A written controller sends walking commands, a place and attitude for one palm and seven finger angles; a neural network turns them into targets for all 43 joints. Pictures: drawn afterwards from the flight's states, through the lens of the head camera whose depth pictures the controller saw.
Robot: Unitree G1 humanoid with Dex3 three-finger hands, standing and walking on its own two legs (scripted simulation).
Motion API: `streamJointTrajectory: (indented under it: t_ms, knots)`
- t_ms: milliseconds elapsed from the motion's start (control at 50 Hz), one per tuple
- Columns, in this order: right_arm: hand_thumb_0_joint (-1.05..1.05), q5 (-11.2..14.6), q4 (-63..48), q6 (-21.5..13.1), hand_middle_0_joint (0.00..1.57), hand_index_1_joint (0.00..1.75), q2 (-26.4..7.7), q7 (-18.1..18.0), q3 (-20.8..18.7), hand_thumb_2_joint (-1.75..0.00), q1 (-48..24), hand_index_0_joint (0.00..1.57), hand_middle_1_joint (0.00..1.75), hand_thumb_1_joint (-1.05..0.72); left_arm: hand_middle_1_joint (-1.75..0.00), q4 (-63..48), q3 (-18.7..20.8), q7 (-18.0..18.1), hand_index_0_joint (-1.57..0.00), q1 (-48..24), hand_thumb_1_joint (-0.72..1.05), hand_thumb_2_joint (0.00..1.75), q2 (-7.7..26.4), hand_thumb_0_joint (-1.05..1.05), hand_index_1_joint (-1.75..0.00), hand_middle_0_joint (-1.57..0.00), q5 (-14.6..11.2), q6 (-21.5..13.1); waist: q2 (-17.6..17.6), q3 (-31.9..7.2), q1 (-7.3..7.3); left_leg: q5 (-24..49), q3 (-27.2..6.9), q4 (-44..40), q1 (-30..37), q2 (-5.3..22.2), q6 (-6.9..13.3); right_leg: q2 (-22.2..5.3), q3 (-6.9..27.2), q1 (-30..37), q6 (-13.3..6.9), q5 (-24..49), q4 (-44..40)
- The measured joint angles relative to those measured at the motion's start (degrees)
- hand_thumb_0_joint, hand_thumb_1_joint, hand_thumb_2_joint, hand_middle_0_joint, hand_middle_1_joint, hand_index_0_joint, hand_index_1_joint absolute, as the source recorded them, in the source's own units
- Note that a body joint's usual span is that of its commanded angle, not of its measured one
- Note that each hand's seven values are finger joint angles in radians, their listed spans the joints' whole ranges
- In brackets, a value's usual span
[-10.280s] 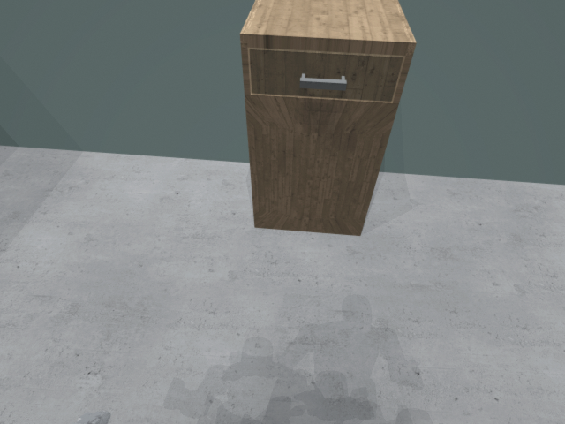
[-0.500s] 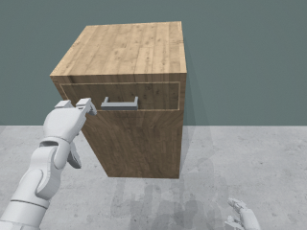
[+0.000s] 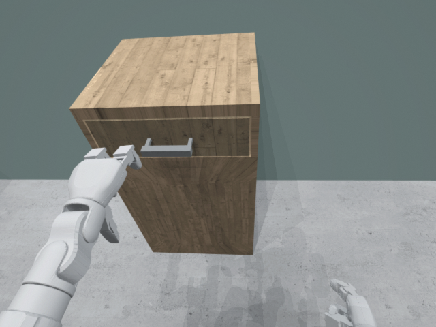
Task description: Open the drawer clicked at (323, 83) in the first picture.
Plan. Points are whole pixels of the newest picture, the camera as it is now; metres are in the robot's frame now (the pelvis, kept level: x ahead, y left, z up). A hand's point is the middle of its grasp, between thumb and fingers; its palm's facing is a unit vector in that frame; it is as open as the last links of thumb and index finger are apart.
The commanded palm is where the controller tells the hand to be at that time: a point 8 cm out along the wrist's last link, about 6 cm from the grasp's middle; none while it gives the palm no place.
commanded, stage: move the hooked fingers above the handle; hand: left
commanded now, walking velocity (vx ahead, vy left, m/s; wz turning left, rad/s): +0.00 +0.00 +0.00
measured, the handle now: (168, 146) +0.56 +0.22 -0.01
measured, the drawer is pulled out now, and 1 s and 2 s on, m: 0.00 0.00 0.00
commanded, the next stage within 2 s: none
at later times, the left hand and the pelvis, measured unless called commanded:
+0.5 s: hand (142, 168) +0.40 +0.22 +0.07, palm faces +0.02 -0.06 -1.00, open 13.9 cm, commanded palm +0.37 +0.22 +0.13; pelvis +0.02 +0.00 -0.01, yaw -1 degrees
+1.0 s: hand (154, 155) +0.45 +0.21 +0.06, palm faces -0.03 -0.03 -1.00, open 13.9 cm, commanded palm +0.44 +0.21 +0.11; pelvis +0.02 +0.00 -0.01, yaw -1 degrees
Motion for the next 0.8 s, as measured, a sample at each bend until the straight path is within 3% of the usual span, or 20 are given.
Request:
streamJointTrajectory:
  t_ms: [200,460,800]
  knots:
    - [0.01,-0.2,0.3,-0.5,0.2,0.3,0.4,-0.5,-0.3,-0.9,0.8,0.21,0.3,-0.9,-1.2,7.7,-1.6,0.9,-0.32,-7.5,-0.5,0.3,-0.9,0.0,-1.2,-0.32,1.6,-2.3,-0.9,-0.4,-0.54,-1.2,-0.3,2.2,-2.7,0.2,-0.2,0.2,-0.3,-2.4,-0.3,-1.1,1.8]
    - [0.01,-0.1,1.1,1.1,0.2,0.3,-0.4,0.2,-2.1,-0.9,5.0,0.2,0.3,-0.91,-1.2,13.5,-0.9,2.7,-0.32,-12.0,-0.49,0.3,-1.9,0.0,-1.2,-0.32,2.7,-0.6,-1.0,-2.1,-2.73,-3.4,1.1,4.5,-5.8,0.4,0.0,0.1,1.2,-6.0,0.0,-2.7,4.0]
    - [0.01,0.3,1.7,1.6,0.2,0.3,-0.2,0.2,-2.9,-0.9,6.3,0.2,0.3,-0.91,-1.2,23.6,-1.9,4.6,-0.32,-19.2,-0.49,0.3,-2.4,0.0,-1.2,-0.32,4.1,-0.8,-1.6,-3.8,-3.98,-4.9,0.9,7.2,-9.1,0.6,-0.2,0.4,1.1,-9.0,-0.2,-4.1,6.2]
